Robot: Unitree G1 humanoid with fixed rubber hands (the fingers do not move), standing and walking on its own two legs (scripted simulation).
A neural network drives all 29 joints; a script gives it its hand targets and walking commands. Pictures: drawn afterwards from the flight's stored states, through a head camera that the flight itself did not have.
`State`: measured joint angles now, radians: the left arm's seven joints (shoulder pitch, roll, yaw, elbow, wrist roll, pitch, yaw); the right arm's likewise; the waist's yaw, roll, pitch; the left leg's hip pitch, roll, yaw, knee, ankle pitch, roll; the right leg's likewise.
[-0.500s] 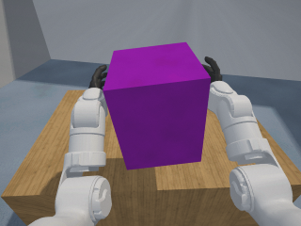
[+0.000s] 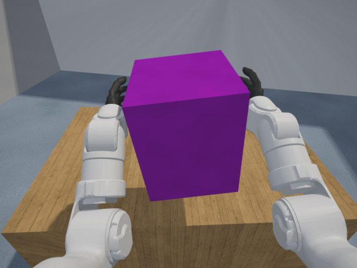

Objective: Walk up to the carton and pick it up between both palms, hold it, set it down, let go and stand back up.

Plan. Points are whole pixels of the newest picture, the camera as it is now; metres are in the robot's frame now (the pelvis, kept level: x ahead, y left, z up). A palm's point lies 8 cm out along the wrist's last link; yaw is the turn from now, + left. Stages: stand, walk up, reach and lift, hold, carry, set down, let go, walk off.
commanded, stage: hold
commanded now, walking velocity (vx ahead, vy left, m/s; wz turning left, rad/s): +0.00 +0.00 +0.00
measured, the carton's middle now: (185, 125) +0.39 -0.01 +0.20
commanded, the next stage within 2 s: set down in 0.54 s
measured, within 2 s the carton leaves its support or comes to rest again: neither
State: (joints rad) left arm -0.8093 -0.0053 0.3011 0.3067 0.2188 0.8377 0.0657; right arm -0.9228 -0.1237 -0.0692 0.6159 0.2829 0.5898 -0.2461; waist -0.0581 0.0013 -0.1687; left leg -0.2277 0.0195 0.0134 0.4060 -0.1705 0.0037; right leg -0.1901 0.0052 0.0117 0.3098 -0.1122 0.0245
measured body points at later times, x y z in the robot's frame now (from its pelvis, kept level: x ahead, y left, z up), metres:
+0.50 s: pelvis +0.00 +0.00 +0.00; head -0.07 +0.01 +0.44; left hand +0.39 +0.15 +0.24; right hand +0.39 -0.15 +0.26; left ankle +0.03 +0.11 -0.75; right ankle +0.03 -0.13 -0.75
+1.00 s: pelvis +0.01 +0.00 +0.00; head -0.04 +0.02 +0.45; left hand +0.42 +0.16 +0.23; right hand +0.42 -0.13 +0.23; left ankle +0.03 +0.11 -0.75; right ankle +0.03 -0.13 -0.75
